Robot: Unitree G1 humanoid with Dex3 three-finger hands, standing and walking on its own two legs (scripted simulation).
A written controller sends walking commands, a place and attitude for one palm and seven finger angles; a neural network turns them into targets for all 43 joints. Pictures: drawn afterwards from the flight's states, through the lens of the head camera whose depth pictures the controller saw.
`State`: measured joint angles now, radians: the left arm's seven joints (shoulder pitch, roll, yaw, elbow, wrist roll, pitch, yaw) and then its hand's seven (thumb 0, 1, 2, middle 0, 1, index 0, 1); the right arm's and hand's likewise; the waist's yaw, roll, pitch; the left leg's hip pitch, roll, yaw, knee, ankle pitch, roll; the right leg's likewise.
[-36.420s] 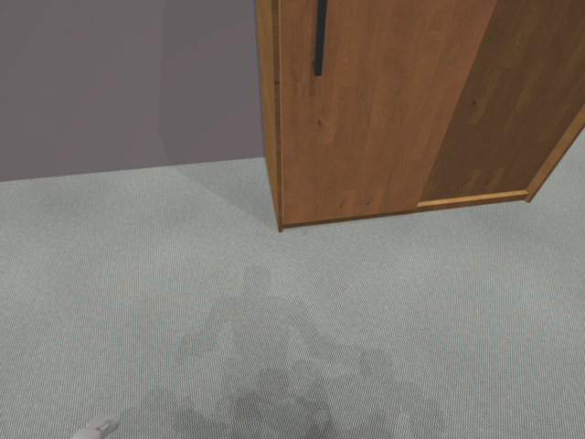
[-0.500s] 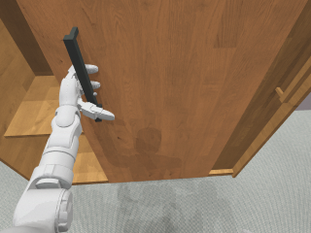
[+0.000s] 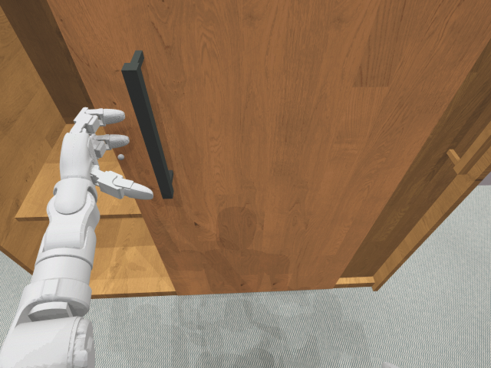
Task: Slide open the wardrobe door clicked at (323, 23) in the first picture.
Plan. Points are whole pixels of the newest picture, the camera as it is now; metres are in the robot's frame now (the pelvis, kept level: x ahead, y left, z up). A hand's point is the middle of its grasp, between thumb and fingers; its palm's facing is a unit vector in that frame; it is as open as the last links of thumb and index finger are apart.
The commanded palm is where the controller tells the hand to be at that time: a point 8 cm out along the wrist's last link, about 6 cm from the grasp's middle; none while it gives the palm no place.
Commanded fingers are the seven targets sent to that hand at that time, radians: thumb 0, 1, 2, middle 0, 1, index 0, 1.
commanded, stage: slip the hand off the handle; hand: left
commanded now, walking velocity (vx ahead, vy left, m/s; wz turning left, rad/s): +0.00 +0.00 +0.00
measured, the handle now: (155, 135) +0.46 +0.17 +0.13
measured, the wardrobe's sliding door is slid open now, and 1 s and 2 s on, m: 0.42 0.42 0.42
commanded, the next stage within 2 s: draw the hand back to the body in 0.74 s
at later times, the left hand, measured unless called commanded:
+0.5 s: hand (111, 193) +0.34 +0.21 +0.12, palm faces +0.18 -0.97 -0.14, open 14.7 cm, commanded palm +0.30 +0.25 +0.13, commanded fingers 0.00 -0.55 0.20 -0.25 -1.15 -0.25 -1.15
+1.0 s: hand (97, 223) +0.28 +0.21 +0.14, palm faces +0.12 -0.99 -0.01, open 14.7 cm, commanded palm +0.24 +0.25 +0.14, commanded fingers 0.00 -0.55 0.20 -0.25 -1.15 -0.25 -1.15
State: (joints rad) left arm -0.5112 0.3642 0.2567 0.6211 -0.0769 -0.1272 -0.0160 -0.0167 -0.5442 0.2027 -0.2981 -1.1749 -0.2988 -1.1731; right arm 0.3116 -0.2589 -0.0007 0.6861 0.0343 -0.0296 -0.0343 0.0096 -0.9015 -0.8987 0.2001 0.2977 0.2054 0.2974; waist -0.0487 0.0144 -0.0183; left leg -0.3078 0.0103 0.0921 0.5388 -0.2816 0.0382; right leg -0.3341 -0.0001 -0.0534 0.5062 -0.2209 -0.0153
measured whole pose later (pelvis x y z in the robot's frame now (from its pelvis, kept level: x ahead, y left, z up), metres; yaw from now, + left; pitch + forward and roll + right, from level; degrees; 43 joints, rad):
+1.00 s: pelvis +0.00 -0.02 +0.00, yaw +2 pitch -4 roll +0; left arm -0.07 0.31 0.27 0.10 -0.29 0.09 -0.21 -0.02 -0.55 0.20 -0.25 -1.15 -0.25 -1.15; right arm 0.18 -0.25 0.06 0.69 0.06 -0.14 -0.11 0.01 -0.90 -0.90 0.20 0.30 0.21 0.30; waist 0.04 0.04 0.00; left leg -0.17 0.02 0.05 0.51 -0.27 0.01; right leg -0.19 0.02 -0.09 0.48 -0.23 -0.04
